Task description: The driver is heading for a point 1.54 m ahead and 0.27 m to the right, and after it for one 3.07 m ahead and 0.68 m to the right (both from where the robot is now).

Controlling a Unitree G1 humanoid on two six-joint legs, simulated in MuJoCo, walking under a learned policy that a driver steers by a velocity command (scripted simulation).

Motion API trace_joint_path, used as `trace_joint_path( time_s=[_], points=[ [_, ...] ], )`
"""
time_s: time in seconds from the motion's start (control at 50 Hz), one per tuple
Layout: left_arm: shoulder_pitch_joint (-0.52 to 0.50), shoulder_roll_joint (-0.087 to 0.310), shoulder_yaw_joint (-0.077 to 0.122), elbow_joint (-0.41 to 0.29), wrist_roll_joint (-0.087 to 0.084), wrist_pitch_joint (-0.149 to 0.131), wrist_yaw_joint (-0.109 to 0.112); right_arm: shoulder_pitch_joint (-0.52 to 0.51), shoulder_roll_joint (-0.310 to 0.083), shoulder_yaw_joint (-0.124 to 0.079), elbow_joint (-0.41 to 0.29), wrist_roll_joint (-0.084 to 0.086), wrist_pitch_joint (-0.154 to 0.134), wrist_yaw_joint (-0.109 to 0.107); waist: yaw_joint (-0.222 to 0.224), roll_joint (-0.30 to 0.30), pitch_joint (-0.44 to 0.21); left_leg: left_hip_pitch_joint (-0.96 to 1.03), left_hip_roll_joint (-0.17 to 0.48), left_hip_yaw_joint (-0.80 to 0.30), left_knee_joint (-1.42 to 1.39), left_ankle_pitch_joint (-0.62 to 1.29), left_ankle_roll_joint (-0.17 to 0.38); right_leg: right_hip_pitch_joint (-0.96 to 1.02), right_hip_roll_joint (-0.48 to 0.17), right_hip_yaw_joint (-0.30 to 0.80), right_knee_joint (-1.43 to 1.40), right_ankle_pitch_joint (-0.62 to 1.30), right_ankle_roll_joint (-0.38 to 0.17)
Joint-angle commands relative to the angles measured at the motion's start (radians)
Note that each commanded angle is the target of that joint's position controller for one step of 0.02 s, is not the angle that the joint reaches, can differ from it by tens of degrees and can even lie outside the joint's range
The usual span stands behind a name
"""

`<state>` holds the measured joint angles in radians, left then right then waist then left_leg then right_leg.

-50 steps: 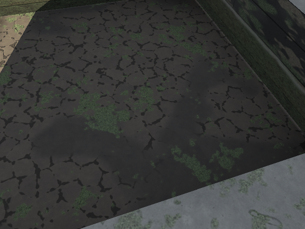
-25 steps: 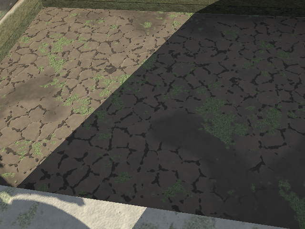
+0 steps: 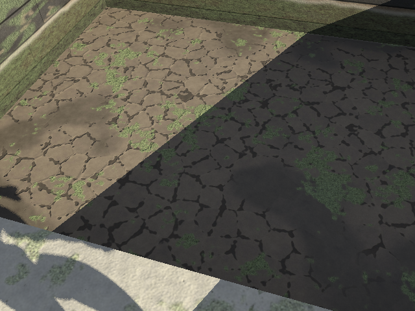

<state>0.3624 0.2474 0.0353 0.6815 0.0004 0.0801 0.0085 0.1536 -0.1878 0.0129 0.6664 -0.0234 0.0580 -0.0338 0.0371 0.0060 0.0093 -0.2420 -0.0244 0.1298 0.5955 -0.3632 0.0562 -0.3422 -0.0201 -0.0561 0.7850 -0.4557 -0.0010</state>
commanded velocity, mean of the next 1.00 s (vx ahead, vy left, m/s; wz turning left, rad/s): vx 0.24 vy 0.00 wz -0.23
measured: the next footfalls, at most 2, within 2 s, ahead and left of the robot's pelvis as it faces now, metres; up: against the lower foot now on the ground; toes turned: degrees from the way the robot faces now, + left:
right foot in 0.04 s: +0.02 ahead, -0.09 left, +0.00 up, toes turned -5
left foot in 0.46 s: +0.09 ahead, +0.08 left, +0.00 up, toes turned -29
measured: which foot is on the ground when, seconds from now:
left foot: down 0.00-0.04, up 0.06-0.44, down 0.46-0.82, up 0.84-1.00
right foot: up 0.00-0.02, down 0.04-0.46, up 0.48-0.80, down 0.82-1.00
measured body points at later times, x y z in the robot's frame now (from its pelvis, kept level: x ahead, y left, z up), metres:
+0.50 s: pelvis -0.01 +0.02 +0.00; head +0.03 +0.02 +0.45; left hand +0.24 +0.22 -0.09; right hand +0.05 -0.28 -0.08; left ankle +0.05 +0.10 -0.73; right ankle -0.03 -0.09 -0.72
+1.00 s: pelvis +0.05 -0.01 +0.01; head +0.07 -0.03 +0.46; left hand +0.20 +0.23 -0.10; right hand +0.15 -0.30 -0.09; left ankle +0.14 +0.10 -0.64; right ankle -0.06 -0.08 -0.72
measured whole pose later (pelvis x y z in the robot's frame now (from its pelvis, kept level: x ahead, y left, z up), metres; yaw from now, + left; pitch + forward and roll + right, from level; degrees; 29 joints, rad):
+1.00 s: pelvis +0.05 -0.01 +0.01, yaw -13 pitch +3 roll -1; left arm 0.33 0.25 0.00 0.70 0.04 -0.05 0.03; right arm 0.21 -0.28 -0.05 0.59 -0.03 0.04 0.02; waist 0.03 0.06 -0.01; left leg -0.74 -0.03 -0.07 1.19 -0.21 0.03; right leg -0.12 0.01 -0.10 0.46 -0.39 -0.03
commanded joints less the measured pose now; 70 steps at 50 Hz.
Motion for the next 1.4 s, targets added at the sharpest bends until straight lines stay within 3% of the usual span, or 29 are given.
trace_joint_path(
  time_s=[0.02, 0.04, 0.06, 0.08, 0.14, 0.22, 0.34, 0.44, 0.46, 0.48, 0.5, 0.54, 0.6, 0.7, 0.78, 0.8, 0.84, 0.86, 0.9, 0.94, 1.14, 1.2, 1.24, 1.26, 1.28, 1.3, 1.34, 1.36, 1.4],
  points=[
    [-0.001, 0.069, 0.021, -0.095, -0.005, -0.04, -0.002, -0.012, -0.189, -0.075, -0.051, 0.007, -0.012, -0.012, -0.006, 0.067, -0.052, 0.034, 0.249, -0.139, -0.021, 0.458, 0.076, 0.049, 0.02, -0.008, -0.242, 0.175, -0.043],
    [0.046, 0.142, 0.041, -0.09, 0.011, -0.054, 0.004, -0.011, -0.176, -0.079, -0.067, 0.001, -0.017, -0.012, 0.0, -0.1, -0.062, -0.112, 0.15, -0.058, 0.204, 0.228, 0.0, 0.158, -0.092, 0.242, -0.341, 0.412, -0.091],
    [0.103, 0.291, 0.086, -0.083, 0.005, -0.058, 0.007, -0.091, -0.117, -0.06, -0.134, 0.011, -0.016, -0.009, 0.037, -0.358, -0.04, -0.416, -0.062, -0.021, 0.397, -0.215, -0.084, 0.271, -0.293, 0.618, -0.397, 0.868, -0.257],
    [0.175, 0.304, 0.095, -0.077, 0.01, -0.054, 0.008, -0.107, -0.109, -0.051, -0.135, 0.006, -0.016, -0.012, 0.067, -0.276, -0.088, -0.493, -0.054, -0.162, 0.574, -0.329, -0.084, 0.327, -0.339, 0.709, -0.445, 0.828, -0.364],
    [-0.027, 0.176, 0.064, -0.128, 0.016, -0.015, 0.036, -0.128, -0.137, -0.057, -0.12, -0.005, -0.032, -0.005, -0.026, -0.074, -0.008, -0.518, 0.012, -0.216, 0.629, -0.06, -0.088, 0.201, -0.187, 0.488, -0.419, 0.537, -0.286],
    [-0.052, 0.171, 0.067, -0.146, 0.005, -0.01, 0.034, -0.09, -0.118, -0.044, -0.098, -0.018, -0.011, 0.007, -0.033, -0.062, -0.084, -0.408, -0.021, -0.176, 0.53, 0.038, -0.121, 0.154, -0.087, 0.406, -0.376, 0.584, -0.233],
    [-0.071, 0.213, 0.084, -0.165, 0.019, -0.017, 0.009, -0.13, -0.134, -0.028, -0.126, -0.004, 0.003, -0.005, 0.01, -0.148, -0.08, -0.3, -0.059, -0.191, 0.254, 0.032, -0.106, 0.101, -0.053, 0.552, -0.379, 0.389, -0.215],
    [-0.184, 0.192, 0.073, -0.172, 0.012, -0.022, -0.009, 0.023, -0.157, -0.04, -0.081, 0.017, -0.033, -0.013, -0.043, -0.168, -0.104, -0.006, -0.038, -0.177, -0.099, 0.112, -0.057, 0.044, -0.015, 0.587, -0.333, 0.398, -0.135],
    [-0.164, 0.168, 0.067, -0.165, 0.003, -0.026, -0.003, 0.034, -0.182, -0.046, -0.078, 0.005, -0.044, -0.018, -0.035, -0.087, -0.103, 0.083, 0.045, -0.265, -0.222, 0.132, -0.033, -0.018, 0.032, 0.549, -0.271, 0.211, -0.089],
    [-0.076, 0.088, 0.048, -0.158, 0.005, -0.027, 0.002, 0.009, -0.25, -0.052, -0.107, -0.014, -0.048, -0.021, 0.018, 0.162, -0.124, 0.156, 0.312, -0.557, -0.314, 0.146, 0.025, -0.103, 0.154, 0.378, -0.028, -0.072, -0.035],
    [-0.091, 0.151, 0.066, -0.167, 0.013, -0.029, 0.011, -0.008, -0.307, -0.066, -0.113, -0.025, -0.044, -0.015, -0.002, 0.299, -0.095, 0.098, 0.381, -0.739, -0.342, 0.344, 0.142, -0.219, 0.254, 0.269, 0.122, -0.194, -0.008],
    [-0.129, 0.191, 0.079, -0.112, 0.024, -0.029, 0.016, -0.036, -0.191, -0.039, -0.121, -0.011, -0.044, -0.006, 0.004, 0.081, -0.069, 0.029, 0.306, -0.571, -0.29, 0.336, 0.156, -0.191, 0.182, 0.278, 0.322, -0.061, 0.015],
    [-0.104, 0.109, 0.042, -0.079, 0.029, -0.019, -0.006, -0.001, -0.146, -0.024, -0.11, -0.016, -0.046, -0.001, -0.009, 0.151, -0.119, 0.045, 0.173, -0.42, -0.346, 0.022, 0.105, -0.154, 0.167, 0.226, 0.356, 0.059, 0.053],
    [-0.273, 0.082, 0.004, -0.126, 0.032, -0.043, -0.024, 0.127, -0.229, -0.072, -0.078, 0.009, -0.039, 0.014, -0.058, 0.163, -0.007, 0.033, 0.124, -0.497, -0.358, -0.135, 0.132, -0.15, 0.098, 0.053, -0.016, 0.003, 0.047],
    [-0.139, 0.054, -0.01, -0.087, 0.013, -0.079, 0.007, 0.088, -0.226, -0.093, -0.092, 0.028, -0.011, 0.017, 0.026, 0.124, 0.02, -0.187, 0.07, -0.517, -0.264, -0.137, 0.122, 0.191, 0.115, 0.0, -0.405, 0.222, -0.026],
    [-0.056, 0.092, 0.0, -0.064, 0.023, -0.088, 0.021, 0.037, -0.197, -0.09, -0.114, 0.039, -0.018, 0.014, 0.07, 0.074, 0.001, -0.365, 0.018, -0.478, -0.175, -0.162, 0.069, 0.403, 0.058, 0.035, -0.404, 0.278, -0.049],
    [0.007, 0.261, 0.04, -0.068, 0.053, -0.108, 0.033, -0.033, -0.085, -0.058, -0.212, 0.046, -0.055, 0.012, 0.089, -0.205, -0.029, -0.73, -0.093, -0.27, 0.288, -0.132, 0.013, 0.537, -0.383, 0.566, -0.512, -0.111, -0.139],
    [-0.031, 0.233, 0.045, -0.064, 0.045, -0.112, 0.035, -0.09, -0.135, -0.065, -0.227, 0.021, -0.062, 0.012, 0.075, -0.133, -0.003, -0.779, 0.007, -0.295, 0.409, -0.053, 0.009, 0.466, -0.431, 0.627, -0.527, -0.194, -0.2],
    [-0.115, 0.14, 0.009, -0.086, 0.037, -0.13, 0.029, -0.033, -0.17, -0.085, -0.184, 0.007, -0.059, 0.033, 0.008, -0.088, 0.015, -0.751, 0.011, -0.287, 0.513, 0.059, -0.015, 0.41, -0.318, 0.454, -0.52, -0.077, -0.155],
    [-0.091, 0.118, -0.005, -0.064, 0.036, -0.146, 0.03, 0.004, -0.16, -0.084, -0.162, -0.004, -0.04, 0.054, -0.004, -0.123, 0.023, -0.726, 0.027, -0.242, 0.614, 0.14, -0.027, 0.358, -0.245, 0.271, -0.511, 0.117, -0.124],
    [0.083, 0.173, 0.014, 0.049, 0.042, -0.158, 0.041, -0.228, -0.101, -0.047, -0.231, -0.006, -0.004, 0.106, 0.035, -0.086, 0.123, -0.65, 0.065, -0.037, 0.39, 0.239, 0.046, 0.286, -0.242, -0.087, -0.462, 0.557, -0.086],
    [0.047, 0.235, 0.035, 0.068, 0.027, -0.153, 0.04, -0.11, -0.11, -0.063, -0.193, 0.018, -0.004, 0.099, -0.051, -0.117, 0.059, -0.341, -0.019, 0.057, 0.247, 0.132, 0.119, 0.304, -0.247, -0.188, -0.347, 1.204, -0.068],
    [-0.023, 0.272, 0.051, 0.045, -0.001, -0.134, 0.034, 0.223, -0.181, -0.106, -0.101, 0.028, -0.018, 0.073, -0.222, -0.164, -0.1, 0.057, -0.092, 0.002, 0.182, 0.048, 0.169, 0.23, -0.266, -0.167, 0.034, 1.455, -0.078],
    [-0.106, 0.252, 0.053, 0.023, -0.026, -0.128, 0.022, 0.404, -0.232, -0.137, -0.051, 0.023, -0.023, 0.051, -0.343, -0.083, -0.173, 0.338, -0.048, -0.134, 0.071, 0.151, 0.233, 0.037, -0.186, -0.157, 0.473, 1.181, -0.046],
    [-0.105, 0.056, -0.001, -0.035, -0.02, -0.139, 0.007, 0.25, -0.304, -0.138, -0.037, 0.036, -0.027, 0.036, -0.182, 0.253, -0.21, 0.537, 0.132, -0.457, 0.061, 0.381, 0.239, -0.361, 0.02, -0.088, 0.873, 0.0, 0.001],
    [-0.121, 0.122, 0.001, -0.129, 0.004, -0.162, 0.013, 0.223, -0.35, -0.155, -0.078, 0.048, -0.027, 0.028, -0.183, 0.238, -0.439, 0.596, 0.264, -0.746, -0.076, 0.482, 0.331, -0.438, 0.077, 0.119, 0.924, 0.074, 0.03],
    [-0.124, 0.15, -0.001, -0.1, -0.007, -0.167, 0.029, 0.177, -0.249, -0.126, -0.05, 0.014, -0.024, -0.001, -0.121, 0.026, -0.252, 0.29, 0.308, -0.656, -0.148, 0.361, 0.26, -0.427, 0.006, 0.13, 0.832, 0.193, 0.031],
    [-0.152, 0.088, -0.014, -0.101, -0.003, -0.15, 0.029, 0.139, -0.189, -0.101, -0.044, -0.003, -0.041, -0.003, -0.082, -0.052, -0.157, 0.095, 0.274, -0.55, -0.099, 0.4, 0.224, -0.379, -0.006, 0.157, 0.778, 0.177, 0.024],
    [-0.092, 0.045, -0.019, -0.077, 0.001, -0.094, 0.025, 0.106, -0.132, -0.065, -0.04, -0.011, -0.084, 0.01, -0.027, -0.015, -0.107, -0.148, 0.24, -0.409, -0.043, 0.502, 0.15, -0.254, 0.031, 0.229, 0.674, 0.129, 0.014]
  ],
)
